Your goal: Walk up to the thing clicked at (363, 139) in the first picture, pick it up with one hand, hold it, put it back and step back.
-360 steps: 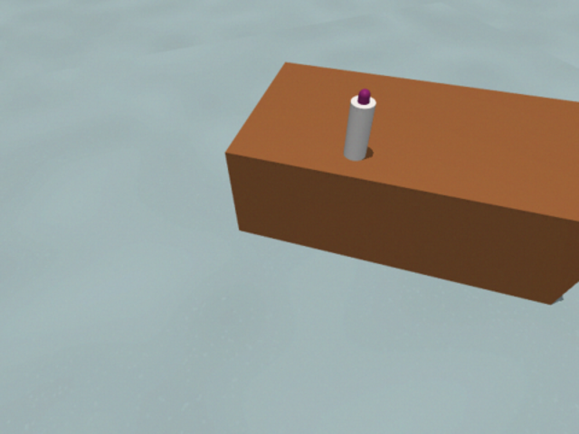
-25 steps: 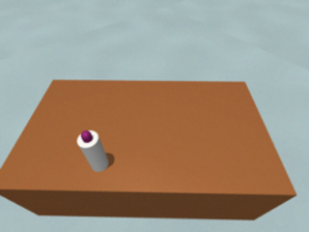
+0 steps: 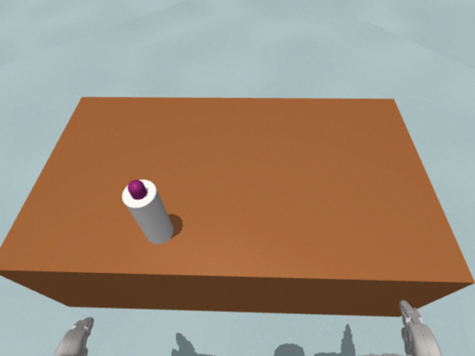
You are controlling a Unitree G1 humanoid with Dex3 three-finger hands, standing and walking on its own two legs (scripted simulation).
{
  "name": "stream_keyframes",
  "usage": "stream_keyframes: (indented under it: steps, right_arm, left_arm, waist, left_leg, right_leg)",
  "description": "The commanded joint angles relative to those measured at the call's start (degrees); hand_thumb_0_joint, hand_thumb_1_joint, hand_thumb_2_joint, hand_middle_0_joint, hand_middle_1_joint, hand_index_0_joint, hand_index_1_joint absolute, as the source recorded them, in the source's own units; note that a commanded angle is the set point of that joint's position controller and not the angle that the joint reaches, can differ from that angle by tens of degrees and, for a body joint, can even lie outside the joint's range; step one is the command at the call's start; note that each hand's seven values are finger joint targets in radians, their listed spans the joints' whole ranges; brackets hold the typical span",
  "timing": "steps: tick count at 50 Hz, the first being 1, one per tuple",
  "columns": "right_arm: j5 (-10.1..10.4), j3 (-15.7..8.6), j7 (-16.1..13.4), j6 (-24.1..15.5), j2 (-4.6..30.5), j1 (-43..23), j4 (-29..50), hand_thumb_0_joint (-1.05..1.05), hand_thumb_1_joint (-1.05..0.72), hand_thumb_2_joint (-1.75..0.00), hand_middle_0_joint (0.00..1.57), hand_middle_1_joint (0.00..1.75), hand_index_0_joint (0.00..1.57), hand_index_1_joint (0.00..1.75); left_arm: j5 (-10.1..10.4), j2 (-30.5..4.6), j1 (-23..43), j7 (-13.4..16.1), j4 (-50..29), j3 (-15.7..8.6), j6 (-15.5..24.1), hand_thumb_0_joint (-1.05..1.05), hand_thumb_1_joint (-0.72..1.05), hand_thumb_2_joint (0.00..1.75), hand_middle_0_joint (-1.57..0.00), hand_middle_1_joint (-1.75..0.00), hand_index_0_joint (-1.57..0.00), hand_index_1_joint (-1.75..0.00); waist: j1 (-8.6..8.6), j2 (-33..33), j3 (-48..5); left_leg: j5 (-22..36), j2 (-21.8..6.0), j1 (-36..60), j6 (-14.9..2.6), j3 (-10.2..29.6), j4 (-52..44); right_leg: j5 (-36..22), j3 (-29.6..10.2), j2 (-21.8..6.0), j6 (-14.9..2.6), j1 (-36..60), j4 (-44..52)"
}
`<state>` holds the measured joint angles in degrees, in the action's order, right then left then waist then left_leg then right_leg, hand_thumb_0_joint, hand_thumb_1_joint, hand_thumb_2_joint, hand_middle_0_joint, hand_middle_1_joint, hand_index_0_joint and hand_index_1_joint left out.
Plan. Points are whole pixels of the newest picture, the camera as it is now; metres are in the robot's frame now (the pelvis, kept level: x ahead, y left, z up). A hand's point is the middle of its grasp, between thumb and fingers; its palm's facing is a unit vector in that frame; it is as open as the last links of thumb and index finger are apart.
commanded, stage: go down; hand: left
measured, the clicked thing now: (148, 210) +0.48 +0.25 -0.18
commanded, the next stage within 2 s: none
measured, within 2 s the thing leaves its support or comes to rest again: neither
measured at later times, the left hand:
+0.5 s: hand (100, 347) +0.16 +0.26 -0.11, palm faces +0.05 -0.94 -0.33, open 17.5 cm
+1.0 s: hand (81, 350) +0.16 +0.28 -0.10, palm faces +0.11 -0.94 -0.33, open 17.4 cm
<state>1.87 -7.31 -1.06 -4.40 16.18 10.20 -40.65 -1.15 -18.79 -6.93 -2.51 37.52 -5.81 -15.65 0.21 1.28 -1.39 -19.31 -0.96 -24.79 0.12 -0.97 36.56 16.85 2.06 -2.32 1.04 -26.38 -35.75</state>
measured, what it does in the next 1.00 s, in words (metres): stands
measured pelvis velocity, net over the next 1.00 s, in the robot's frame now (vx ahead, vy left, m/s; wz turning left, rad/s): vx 0.01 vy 0.00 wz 0.02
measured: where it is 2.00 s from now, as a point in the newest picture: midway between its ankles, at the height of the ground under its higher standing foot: outside the picture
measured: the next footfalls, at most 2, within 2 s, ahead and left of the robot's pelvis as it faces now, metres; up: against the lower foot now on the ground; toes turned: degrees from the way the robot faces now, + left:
none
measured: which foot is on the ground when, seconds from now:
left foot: down 0.00-1.00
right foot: down 0.00-1.00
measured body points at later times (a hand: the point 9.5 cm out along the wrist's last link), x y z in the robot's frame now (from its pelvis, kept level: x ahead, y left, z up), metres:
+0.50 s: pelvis +0.01 +0.01 -0.01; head +0.06 +0.00 +0.43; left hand +0.16 +0.31 -0.09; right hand +0.17 -0.27 -0.10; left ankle -0.01 +0.12 -0.72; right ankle +0.01 -0.13 -0.72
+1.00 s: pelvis +0.01 +0.00 -0.03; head +0.04 +0.01 +0.42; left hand +0.15 +0.33 -0.07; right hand +0.17 -0.26 -0.08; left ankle -0.01 +0.12 -0.72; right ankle +0.01 -0.13 -0.72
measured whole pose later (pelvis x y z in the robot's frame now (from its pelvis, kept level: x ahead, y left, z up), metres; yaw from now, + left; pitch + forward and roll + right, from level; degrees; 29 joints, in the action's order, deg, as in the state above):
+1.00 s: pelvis +0.01 +0.00 -0.03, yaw +1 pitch +10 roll -1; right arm 1.7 -4.8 -5.4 -6.5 13.3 21.4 -20.2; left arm 1.5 -22.5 -19.3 -7.3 11.7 -12.9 -24.1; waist 0.5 1.1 -7.3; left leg -26.9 -0.8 -34.2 0.0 0.7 50.7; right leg 24.3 3.2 -2.9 1.4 -34.6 -48.7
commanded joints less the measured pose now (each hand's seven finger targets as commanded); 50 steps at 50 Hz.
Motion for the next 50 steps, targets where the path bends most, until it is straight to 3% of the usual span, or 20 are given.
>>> stream_keyframes:
  steps: [1,3,4,5,6,7,10,11,12,13,15,19,21,26,31,34,35,39,42,50]
  right_arm:
    - [-0.39,-2.88,-1.74,-4.0,9.03,-5.08,9.24,0.0,0.46,-0.06,0.05,0.05,0.05,0.05]
    - [-0.73,-4.33,-2.55,-4.55,10.87,-5.13,10.83,0.0,0.47,-0.06,0.05,0.05,0.05,0.05]
    - [-0.69,-2.88,-2.51,-4.45,8.3,-2.94,8.1,0.0,0.48,-0.06,0.05,0.05,0.05,0.05]
    - [-0.87,-4.11,-2.84,-4.85,10.5,-4.25,11.09,0.0,0.47,-0.06,0.05,0.05,0.05,0.05]
    - [-0.82,-4.69,-3.06,-4.99,11.07,-4.04,12.71,0.0,0.48,-0.05,0.05,0.05,0.05,0.05]
    - [-0.76,-2.8,-2.93,-4.52,7.98,-0.87,9.4,0.0,0.49,-0.05,0.05,0.05,0.05,0.05]
    - [-0.67,-3.82,-3.09,-4.53,9.4,-0.1,11.65,0.0,0.52,-0.04,0.05,0.05,0.05,0.05]
    - [-0.61,-3.47,-2.98,-4.3,8.51,0.75,10.66,0.0,0.51,-0.04,0.05,0.05,0.05,0.05]
    - [-0.46,-3.21,-2.8,-3.91,7.2,3.26,8.43,0.0,0.51,-0.04,0.05,0.05,0.05,0.05]
    - [-0.49,-3.69,-2.84,-4.41,8.99,1.07,12.55,0.0,0.52,-0.04,0.05,0.05,0.05,0.05]
    - [-0.33,-3.42,-2.66,-4.24,7.82,2.44,11.19,0.0,0.52,-0.04,0.05,0.05,0.05,0.05]
    - [-0.46,-4.14,-2.51,-4.35,8.82,2.25,14.39,0.0,0.53,-0.04,0.05,0.05,0.05,0.05]
    - [-0.45,-3.94,-2.57,-4.49,8.09,2.52,15.53,0.0,0.54,-0.04,0.05,0.05,0.05,0.05]
    - [-0.54,-3.58,-2.77,-4.71,7.87,3.26,18.7,0.0,0.54,-0.04,0.05,0.05,0.05,0.05]
    - [-0.5,-2.93,-3.38,-4.66,6.95,4.96,21.02,0.0,0.55,-0.04,0.05,0.05,0.05,0.05]
    - [-0.42,-1.83,-3.6,-4.56,5.9,7.03,21.72,0.0,0.55,-0.04,0.05,0.05,0.05,0.05]
    - [-0.37,-2.75,-3.81,-4.55,6.56,6.72,23.07,0.0,0.55,-0.04,0.05,0.05,0.05,0.05]
    - [-0.18,-2.43,-4.2,-4.89,6.55,6.71,26.43,0.0,0.56,-0.04,0.05,0.05,0.05,0.05]
    - [-0.13,-1.68,-4.61,-4.75,5.38,9.1,26.26,0.0,0.56,-0.04,0.05,0.05,0.05,0.05]
    - [0.04,-0.94,-5.27,-5.15,5.15,10.77,31.43,0.0,0.56,-0.04,0.05,0.05,0.05,0.05]
  left_arm:
    - [-0.56,-11.08,3.61,1.53,-13.25,-4.47,1.2,0.0,-0.59,0.04,-0.09,-0.05,-0.09,-0.06]
    - [-0.33,-10.81,1.61,2.06,-14.06,-4.78,0.7,0.0,-0.61,0.03,-0.1,-0.05,-0.09,-0.06]
    - [-0.25,-10.02,1.12,2.11,-14.61,-4.18,0.4,0.0,-0.61,0.03,-0.1,-0.05,-0.09,-0.06]
    - [-0.27,-11.24,-0.09,2.21,-14.6,-5.56,-0.05,0.0,-0.61,0.03,-0.1,-0.05,-0.09,-0.06]
    - [-0.16,-10.73,-1.56,2.22,-14.84,-5.26,-0.57,0.0,-0.61,0.02,-0.1,-0.05,-0.09,-0.06]
    - [-0.23,-10.78,-1.63,2.11,-15.78,-5.21,-0.88,0.0,-0.61,0.03,-0.1,-0.05,-0.09,-0.05]
    - [0.06,-10.18,-2.64,1.4,-16.8,-4.81,-2.26,0.0,-0.61,0.01,-0.1,-0.05,-0.1,-0.05]
    - [0.07,-10.79,-3.1,1.25,-17.73,-5.35,-2.72,0.0,-0.6,0.01,-0.1,-0.05,-0.1,-0.05]
    - [0.12,-10.36,-2.05,0.91,-19.13,-4.67,-3.0,0.0,-0.61,0.01,-0.1,-0.05,-0.1,-0.05]
    - [-0.02,-11.46,-3.21,0.75,-18.08,-5.8,-3.72,0.0,-0.61,0.01,-0.1,-0.05,-0.1,-0.06]
    - [-0.05,-10.38,-2.53,0.37,-19.98,-4.81,-4.38,0.0,-0.61,0.01,-0.1,-0.06,-0.1,-0.06]
    - [-0.27,-11.29,-3.94,-0.17,-22.54,-5.86,-5.3,0.0,-0.61,0.01,-0.1,-0.05,-0.1,-0.06]
    - [-0.24,-11.77,-3.53,-0.05,-23.69,-6.69,-5.32,0.0,-0.61,0.03,-0.1,-0.06,-0.1,-0.06]
    - [0.14,-12.03,-5.48,-0.56,-25.73,-7.74,-5.62,0.0,-0.61,0.04,-0.09,-0.05,-0.09,-0.06]
    - [0.54,-12.95,-6.81,-1.02,-28.5,-9.04,-6.02,0.0,-0.59,0.05,-0.08,-0.04,-0.08,-0.05]
    - [0.74,-13.96,-7.27,-1.64,-29.4,-9.91,-6.2,0.0,-0.58,0.05,-0.08,-0.04,-0.08,-0.05]
    - [0.77,-13.54,-7.52,-1.84,-29.7,-9.92,-6.3,0.0,-0.59,0.05,-0.09,-0.05,-0.08,-0.06]
    - [1.18,-15.21,-8.95,-2.61,-31.15,-11.9,-6.51,0.0,-0.57,0.05,-0.08,-0.04,-0.08,-0.05]
    - [1.56,-14.92,-8.63,-3.18,-33.35,-11.81,-6.31,0.0,-0.56,0.05,-0.08,-0.04,-0.07,-0.05]
    - [2.15,-16.67,-10.33,-4.5,-36.25,-13.67,-6.32,0.0,-0.57,0.06,-0.08,-0.06,-0.08,-0.06]
  waist:
    - [-0.43,0.74,-13.76]
    - [-0.02,-0.11,-14.45]
    - [-0.08,0.86,-13.83]
    - [-0.06,-0.3,-15.14]
    - [0.06,-0.66,-15.9]
    - [-0.32,0.71,-15.02]
    - [0.61,0.52,-12.86]
    - [0.13,0.86,-12.76]
    - [0.83,1.59,-11.46]
    - [0.91,0.33,-12.09]
    - [1.04,0.35,-11.27]
    - [0.51,0.75,-12.7]
    - [0.4,0.75,-12.3]
    - [0.34,0.89,-14.3]
    - [0.22,0.07,-14.55]
    - [0.1,1.41,-13.59]
    - [0.43,0.84,-13.31]
    - [0.08,0.38,-12.98]
    - [0.32,1.17,-11.57]
    - [0.23,2.58,-12.96]
  left_leg:
    - [12.95,0.98,3.9,-0.23,0.6,-2.97]
    - [15.12,0.8,3.55,-0.07,0.86,-2.17]
    - [14.98,0.98,3.22,-0.05,0.73,-1.58]
    - [16.85,0.84,3.36,0.03,0.84,-1.19]
    - [18.48,0.7,3.7,0.17,1.04,-0.89]
    - [19.25,0.83,3.36,0.33,0.89,-0.62]
    - [18.72,0.74,2.68,0.59,1.01,-0.63]
    - [17.96,0.86,2.57,0.57,1.0,-0.55]
    - [16.44,0.99,2.14,0.47,0.9,-0.46]
    - [16.84,0.91,1.7,0.42,1.04,-0.09]
    - [15.88,1.2,1.25,0.23,0.8,0.44]
    - [19.02,0.73,1.38,0.79,1.61,1.26]
    - [16.78,1.22,0.48,0.48,1.08,2.01]
    - [18.46,0.91,0.22,0.7,1.62,3.33]
    - [16.33,1.48,-1.49,0.19,1.19,4.71]
    - [15.37,1.41,-2.43,0.36,1.4,4.96]
    - [13.99,1.49,-2.5,0.24,1.26,4.82]
    - [11.41,1.49,-3.95,0.05,1.47,5.18]
    - [7.77,1.83,-5.13,-0.22,1.1,5.46]
    - [10.63,1.27,-6.12,0.3,2.09,7.02]
  right_leg:
    - [-9.44,0.42,1.97,-1.72,6.4,2.05]
    - [-11.39,0.61,1.97,-1.66,7.04,1.14]
    - [-11.38,0.53,1.87,-1.67,6.51,0.8]
    - [-12.89,0.7,1.92,-1.6,7.33,0.25]
    - [-14.29,0.92,1.99,-1.56,8.11,-0.08]
    - [-14.69,0.85,1.9,-1.67,7.44,-0.38]
    - [-13.84,1.23,2.12,-1.68,5.77,-0.69]
    - [-13.31,1.24,2.09,-1.65,5.52,-0.63]
    - [-12.12,1.17,2.1,-1.66,3.9,-0.44]
    - [-12.36,1.31,2.1,-1.65,4.55,-0.68]
    - [-12.06,1.08,1.92,-1.53,3.46,-0.83]
    - [-13.21,1.58,2.07,-1.75,3.08,-2.46]
    - [-12.31,1.16,1.59,-1.41,3.06,-2.33]
    - [-13.09,1.28,1.65,-1.53,2.99,-4.01]
    - [-12.63,0.94,1.32,-1.28,2.43,-4.5]
    - [-10.91,1.15,1.48,-1.42,0.93,-4.95]
    - [-9.87,1.13,1.47,-1.36,0.4,-4.92]
    - [-7.46,1.26,1.53,-1.25,-0.14,-5.29]
    - [-4.53,1.18,1.5,-1.19,-2.08,-5.22]
    - [-5.8,1.56,1.8,-1.43,-3.59,-7.96]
